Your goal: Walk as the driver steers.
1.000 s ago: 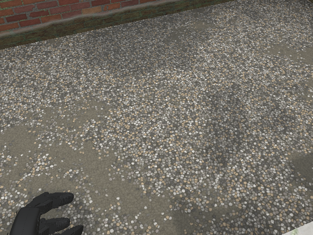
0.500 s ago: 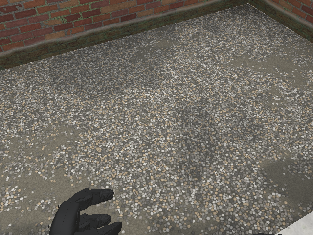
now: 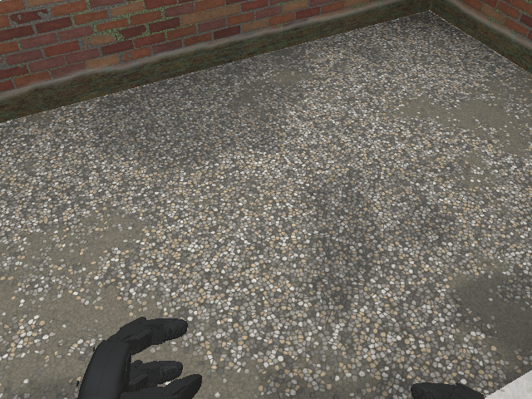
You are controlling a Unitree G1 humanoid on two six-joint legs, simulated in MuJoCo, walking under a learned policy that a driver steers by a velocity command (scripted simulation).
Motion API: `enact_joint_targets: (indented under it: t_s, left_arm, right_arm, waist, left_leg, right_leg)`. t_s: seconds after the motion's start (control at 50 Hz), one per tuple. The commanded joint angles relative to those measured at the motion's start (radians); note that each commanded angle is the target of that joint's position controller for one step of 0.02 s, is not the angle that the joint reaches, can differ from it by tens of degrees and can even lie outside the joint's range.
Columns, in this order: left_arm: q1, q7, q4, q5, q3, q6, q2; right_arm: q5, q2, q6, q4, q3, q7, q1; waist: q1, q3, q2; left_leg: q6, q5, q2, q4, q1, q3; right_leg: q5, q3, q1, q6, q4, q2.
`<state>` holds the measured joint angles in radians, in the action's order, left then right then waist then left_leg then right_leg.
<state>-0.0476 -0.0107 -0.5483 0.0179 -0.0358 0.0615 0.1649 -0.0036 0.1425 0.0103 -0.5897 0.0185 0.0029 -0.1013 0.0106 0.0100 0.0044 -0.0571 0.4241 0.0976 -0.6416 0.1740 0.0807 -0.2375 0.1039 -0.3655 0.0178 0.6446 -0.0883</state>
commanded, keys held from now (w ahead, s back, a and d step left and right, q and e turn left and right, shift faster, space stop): w+shift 1.00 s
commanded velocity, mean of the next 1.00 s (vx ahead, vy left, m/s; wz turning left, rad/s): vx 1.00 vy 0.00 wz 0.00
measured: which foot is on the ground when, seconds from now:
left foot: down 0.00-1.00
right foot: down 0.00-1.00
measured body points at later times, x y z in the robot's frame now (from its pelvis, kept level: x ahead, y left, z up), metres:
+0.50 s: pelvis +0.01 +0.00 +0.00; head +0.01 +0.00 +0.45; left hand +0.27 +0.19 -0.04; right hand +0.22 -0.20 -0.07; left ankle -0.05 +0.15 -0.72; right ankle +0.07 -0.10 -0.72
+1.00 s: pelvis +0.02 +0.00 +0.00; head +0.02 +0.00 +0.45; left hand +0.28 +0.19 -0.04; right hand +0.22 -0.20 -0.07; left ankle -0.05 +0.15 -0.72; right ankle +0.07 -0.10 -0.72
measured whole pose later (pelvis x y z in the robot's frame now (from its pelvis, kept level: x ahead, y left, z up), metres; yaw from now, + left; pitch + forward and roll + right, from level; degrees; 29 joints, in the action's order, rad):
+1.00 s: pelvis +0.02 +0.00 +0.00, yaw +0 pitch -1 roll +0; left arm -0.05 0.00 -0.57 0.02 -0.04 0.05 0.15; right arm 0.00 0.14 0.02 -0.57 0.02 0.01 -0.11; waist 0.01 0.01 0.00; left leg -0.06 0.45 0.10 -0.63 0.15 0.08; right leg -0.27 0.09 -0.36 0.03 0.66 -0.09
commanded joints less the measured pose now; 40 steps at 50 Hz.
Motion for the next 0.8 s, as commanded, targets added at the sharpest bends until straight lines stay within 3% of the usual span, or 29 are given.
enact_joint_targets:
  t_s: [0.02, 0.8]
  left_arm:
    - [-0.154, 0.003, 0.108, 0.0, 0.019, -0.022, 0.065]
    - [-0.141, 0.008, 0.084, 0.0, 0.016, -0.031, 0.055]
  right_arm:
    - [-0.001, 0.072, -0.018, 0.1, -0.018, 0.0, 0.088]
    - [0.001, 0.063, -0.008, 0.112, -0.018, 0.005, 0.067]
  waist:
    - [-0.003, -0.097, -0.018]
    - [-0.002, -0.122, -0.005]
  left_leg:
    - [0.058, -0.15, 0.009, 0.104, -0.013, -0.015]
    - [0.047, -0.231, -0.002, 0.077, -0.046, 0.005]
  right_leg:
    - [0.074, 0.005, 0.011, -0.005, -0.113, 0.043]
    - [0.162, 0.009, 0.045, 0.02, -0.096, 0.049]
